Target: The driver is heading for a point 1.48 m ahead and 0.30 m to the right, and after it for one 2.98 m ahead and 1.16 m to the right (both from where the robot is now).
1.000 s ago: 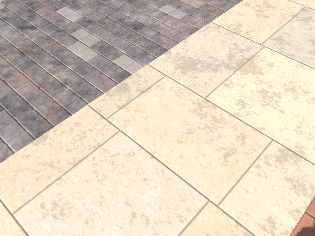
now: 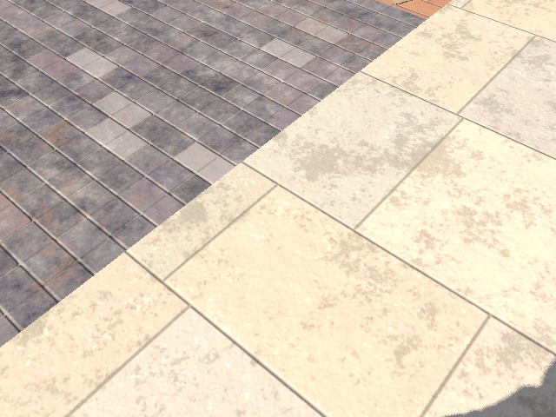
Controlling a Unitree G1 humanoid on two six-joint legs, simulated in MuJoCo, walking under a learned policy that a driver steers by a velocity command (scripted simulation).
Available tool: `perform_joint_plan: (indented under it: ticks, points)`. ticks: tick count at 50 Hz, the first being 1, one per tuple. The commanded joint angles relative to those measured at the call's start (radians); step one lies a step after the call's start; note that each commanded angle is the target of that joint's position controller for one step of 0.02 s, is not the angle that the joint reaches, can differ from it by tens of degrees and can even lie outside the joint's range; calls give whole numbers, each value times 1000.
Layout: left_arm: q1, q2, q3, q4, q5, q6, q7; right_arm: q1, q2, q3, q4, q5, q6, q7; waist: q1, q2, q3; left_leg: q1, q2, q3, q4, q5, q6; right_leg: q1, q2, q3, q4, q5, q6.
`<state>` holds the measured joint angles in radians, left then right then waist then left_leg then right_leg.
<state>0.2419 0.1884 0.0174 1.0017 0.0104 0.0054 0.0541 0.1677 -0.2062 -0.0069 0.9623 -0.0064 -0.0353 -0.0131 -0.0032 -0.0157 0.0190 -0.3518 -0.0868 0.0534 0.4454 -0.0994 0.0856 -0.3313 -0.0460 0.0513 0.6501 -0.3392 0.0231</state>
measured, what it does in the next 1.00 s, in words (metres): walks ahead: right foot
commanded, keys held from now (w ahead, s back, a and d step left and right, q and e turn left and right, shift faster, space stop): no key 0.24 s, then w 0.24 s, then w+e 0.34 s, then e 0.18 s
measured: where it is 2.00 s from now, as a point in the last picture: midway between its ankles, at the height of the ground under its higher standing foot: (326, 395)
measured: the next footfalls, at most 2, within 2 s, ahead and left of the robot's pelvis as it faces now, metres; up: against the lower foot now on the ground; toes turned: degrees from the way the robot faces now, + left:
right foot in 0.02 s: +0.06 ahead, -0.14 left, +0.00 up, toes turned +1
right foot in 1.02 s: +0.48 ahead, -0.11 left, +0.00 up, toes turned -14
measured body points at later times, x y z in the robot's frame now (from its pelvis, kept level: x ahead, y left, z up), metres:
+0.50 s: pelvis +0.10 +0.00 +0.01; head +0.11 +0.01 +0.45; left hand +0.04 +0.24 -0.15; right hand +0.18 -0.26 -0.13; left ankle +0.12 +0.10 -0.72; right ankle +0.02 -0.14 -0.73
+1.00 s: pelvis +0.31 +0.00 -0.01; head +0.35 -0.01 +0.44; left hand +0.56 +0.17 -0.11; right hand +0.21 -0.25 -0.16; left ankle +0.14 +0.11 -0.72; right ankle +0.45 -0.11 -0.72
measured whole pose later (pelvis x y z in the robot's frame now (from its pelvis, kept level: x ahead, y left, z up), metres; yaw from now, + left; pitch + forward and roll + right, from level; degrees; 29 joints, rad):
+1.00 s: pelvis +0.31 +0.00 -0.01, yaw -12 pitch +1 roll +1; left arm 0.01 0.21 0.05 0.79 -0.01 -0.07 -0.06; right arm 0.39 -0.22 -0.03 1.05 0.00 -0.06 -0.05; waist -0.05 -0.02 0.04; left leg 0.09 0.02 0.26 0.43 -0.48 0.00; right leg -0.57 0.01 -0.08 0.60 0.00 -0.12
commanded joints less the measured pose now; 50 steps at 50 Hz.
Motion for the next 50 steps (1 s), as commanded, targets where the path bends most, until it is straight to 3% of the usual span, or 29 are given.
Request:
perform_joint_plan:
  ticks: [1, 2, 3, 5, 7, 10, 12, 13, 14, 16, 18, 20, 22, 24, 25, 26, 27, 28, 29, 30, 31, 32, 34, 37, 40, 45, 48, 49, 50]
  points:
    - [182, 57, 13, 28, 25, 16, -5, -32, -101, -18, -41, 16, -2, -11, 63, 78, 11, -195, 197, -234, -238, -561, 14, 213, 2, -25, -156, 69, -52]
    - [164, 109, 23, 27, 19, 12, -3, -2, -114, -27, -35, 19, 4, -14, 27, 12, 66, -147, 150, -178, -203, -507, -15, 91, -22, 11, -223, -69, -81]
    - [143, 123, 29, 38, 8, 0, -3, 9, -108, -29, -32, 15, 6, -21, 6, -72, 88, -31, 105, -116, -140, -401, -32, -48, -18, 31, -280, -208, -95]
    - [89, 86, 22, 36, 6, -29, -5, 33, -81, -26, -17, 3, 5, -27, -22, -136, 63, 122, 94, -92, -46, -233, -34, -128, -27, 52, -359, -241, -79]
    - [61, 80, 25, 29, -1, -51, -8, 64, -76, -26, 6, -7, 7, -28, -35, -105, 40, 164, 92, -81, -20, -162, -27, -115, -26, 53, -357, -184, -66]
    - [103, 65, 24, 41, -9, -58, -8, 64, -80, -26, 24, -1, 7, -24, -11, -15, 43, 122, 106, -96, -39, -165, -13, -50, -5, 25, -315, -81, -65]
    - [130, 64, 24, 49, -9, -58, -9, 54, -71, -23, 30, 4, 4, -21, -1, 0, 30, 111, 107, -98, -35, -128, -12, -3, 2, 12, -288, -9, -68]
    - [160, 67, 26, 59, -10, -57, -10, 64, -70, -23, 40, 6, 3, -21, 8, -3, 0, 116, 92, -82, -15, -190, -10, 20, 6, 8, -288, -71, -78]
    - [177, 95, 35, 60, -16, -54, -10, 69, -79, -27, 46, 13, 2, -20, 16, -19, 4, 88, 68, -57, 26, -307, -5, 27, 3, 23, -291, -172, -103]
    - [220, 134, 48, 53, -26, -59, -11, 30, -76, -28, 32, 21, -12, -14, 45, -58, 59, -61, 49, -35, 127, -420, 4, 66, -90, 159, -369, -369, -179]
    - [228, 184, 66, 49, -33, -80, -14, -26, -45, -20, 5, 29, -42, 1, 56, -138, 122, -217, 77, -23, 274, -277, 14, 156, -266, 382, -465, -357, -271]
    - [228, 157, 63, 43, -25, -98, -19, -57, -69, -27, -12, 33, -64, 15, 55, -107, 125, -316, 127, -61, 345, -322, 30, 247, -306, 401, -455, -165, -285]
    - [204, 150, 62, 30, -34, -98, -28, -65, -75, -29, -18, 44, -78, 25, 39, -86, 107, -279, 140, -48, 257, -329, 31, 282, -267, 307, -435, -41, -245]
    - [153, 165, 65, 16, -43, -86, -35, 0, -63, -35, 15, 43, -79, 30, -10, -85, 80, -17, 82, 34, 100, -181, 16, 147, -177, 168, -396, 15, -195]
    - [150, 164, 63, 12, -42, -80, -38, 82, -78, -48, 54, 39, -75, 28, -42, -79, 56, 159, 39, 58, 78, -126, 1, 46, -132, 134, -348, 66, -178]
    - [123, 162, 60, 2, -41, -80, -39, 199, -105, -66, 89, 38, -69, 22, -101, -69, 18, 322, 47, 29, 70, -115, 4, -43, -95, 100, -255, 176, -154]
    - [57, 116, 47, -30, -39, -87, -43, 365, -183, -91, 120, 33, -67, 9, -177, 87, -28, 489, 223, -205, -55, -202, 57, -187, 1, -5, 53, 207, -94]
    - [83, 18, 25, -61, -42, -109, -39, 472, -282, -109, 127, 22, -69, 9, -181, 346, -107, 641, 472, -644, -225, -256, 191, -415, 120, -54, 399, -117, -51]
    - [71, 77, 41, -55, -58, -123, -38, 416, -189, -78, 123, 4, -83, 9, -142, 215, -68, 569, 517, -712, -235, -280, 209, -481, 80, 101, 598, -181, -76]
    - [61, 101, 47, -60, -72, -127, -45, 310, -137, -60, 91, 8, -91, 10, -95, 141, 6, 501, 492, -578, -232, -258, 165, -529, 34, 135, 637, -83, -111]
    - [56, 99, 50, -54, -67, -124, -45, 221, -110, -50, 66, 12, -97, 18, -59, 92, 35, 436, 437, -441, -250, -205, 117, -504, -6, 127, 609, 24, -125]
    - [46, 95, 56, -52, -58, -120, -41, 179, -105, -45, 58, 12, -97, 25, -40, 76, 57, 394, 397, -335, -263, -105, 79, -486, -26, 119, 558, 101, -131]
    - [58, 85, 65, -44, -53, -101, -50, 183, -71, -33, 68, -1, -90, 27, -19, 105, 42, 349, 325, -159, -261, 109, 28, -410, -41, 80, 511, 175, -130]
    - [-7, 54, 60, -82, -47, -79, -63, 214, -109, -37, 81, -13, -85, 12, -15, 69, 59, 330, 326, -70, -286, 244, 44, -462, -46, 58, 473, 246, -103]
    - [-127, 49, 49, -148, -43, -81, -70, 190, -128, -37, 68, -19, -80, -4, -23, 59, 95, 285, 308, 16, -321, 265, 35, -459, -38, 23, 272, 357, -86]
    - [-286, 41, 32, -248, -26, -79, -105, 230, -166, -42, 66, 3, -57, -32, -45, 67, 105, 304, 307, 145, -226, 564, -2, -324, 7, -138, 29, 409, -90]
    - [-161, 99, 57, -251, -23, -72, -120, 193, -206, -55, 38, 16, -35, -49, 42, 136, -2, 370, 326, 165, 0, 907, -15, -147, 89, -185, 11, 298, -136]
    - [-54, 144, 77, -232, -23, -72, -123, 163, -220, -60, 21, 16, -28, -50, 99, 146, -62, 361, 326, 154, 142, 928, -19, -24, 110, -174, -24, 284, -166]
    - [67, 204, 104, -204, -21, -73, -114, 123, -221, -61, -4, 20, -28, -45, 168, 117, -123, 303, 283, 156, 350, 796, -47, 148, 122, -138, -151, 378, -201]
Velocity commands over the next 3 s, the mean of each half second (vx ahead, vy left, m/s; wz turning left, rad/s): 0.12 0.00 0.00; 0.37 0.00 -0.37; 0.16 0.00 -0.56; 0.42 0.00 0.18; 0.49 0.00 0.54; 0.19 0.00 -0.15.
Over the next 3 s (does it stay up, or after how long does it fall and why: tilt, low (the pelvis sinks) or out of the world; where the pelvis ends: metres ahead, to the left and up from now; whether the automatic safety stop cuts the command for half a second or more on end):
stays up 1.05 -0.16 0.00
